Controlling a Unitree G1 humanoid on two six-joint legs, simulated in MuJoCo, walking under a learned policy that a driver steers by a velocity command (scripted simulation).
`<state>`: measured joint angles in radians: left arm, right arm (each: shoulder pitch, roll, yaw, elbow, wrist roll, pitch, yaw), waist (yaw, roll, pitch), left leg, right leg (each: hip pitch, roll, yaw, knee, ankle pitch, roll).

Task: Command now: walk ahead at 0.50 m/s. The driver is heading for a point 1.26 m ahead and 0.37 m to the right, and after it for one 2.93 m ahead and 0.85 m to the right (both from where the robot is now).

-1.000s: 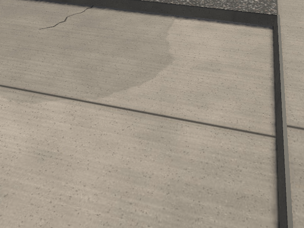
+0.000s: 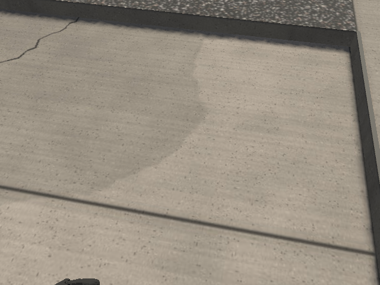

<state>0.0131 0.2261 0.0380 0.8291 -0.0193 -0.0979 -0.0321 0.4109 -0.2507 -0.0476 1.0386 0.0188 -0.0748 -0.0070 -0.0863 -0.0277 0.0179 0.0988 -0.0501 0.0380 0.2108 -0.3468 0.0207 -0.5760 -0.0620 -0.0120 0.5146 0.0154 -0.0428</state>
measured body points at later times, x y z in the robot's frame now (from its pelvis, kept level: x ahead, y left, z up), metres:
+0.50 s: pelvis +0.28 -0.02 +0.01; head +0.30 -0.02 +0.46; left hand +0.25 +0.24 -0.13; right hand +0.47 -0.25 -0.10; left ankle +0.46 +0.12 -0.70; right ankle +0.17 -0.12 -0.73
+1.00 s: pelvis +0.40 +0.00 +0.01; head +0.40 -0.02 +0.45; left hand +0.44 +0.26 -0.13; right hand +0.50 -0.25 -0.14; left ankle +0.46 +0.10 -0.73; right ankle +0.40 -0.14 -0.73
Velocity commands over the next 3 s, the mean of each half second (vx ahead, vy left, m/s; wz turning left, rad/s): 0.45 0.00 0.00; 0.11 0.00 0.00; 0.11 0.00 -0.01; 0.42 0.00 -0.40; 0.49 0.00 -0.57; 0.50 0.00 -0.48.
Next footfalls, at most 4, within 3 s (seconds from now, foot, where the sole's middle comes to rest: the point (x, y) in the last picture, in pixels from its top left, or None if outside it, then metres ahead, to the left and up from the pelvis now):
0.04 right None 0.21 -0.12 -0.77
0.56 left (159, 280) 0.50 0.10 -0.77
0.88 right None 0.44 -0.14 -0.77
2.00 right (221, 187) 0.84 -0.16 -0.77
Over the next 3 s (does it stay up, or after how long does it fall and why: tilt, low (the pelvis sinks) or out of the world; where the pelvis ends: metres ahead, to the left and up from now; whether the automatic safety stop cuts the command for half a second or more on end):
stays up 1.18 -0.31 -0.01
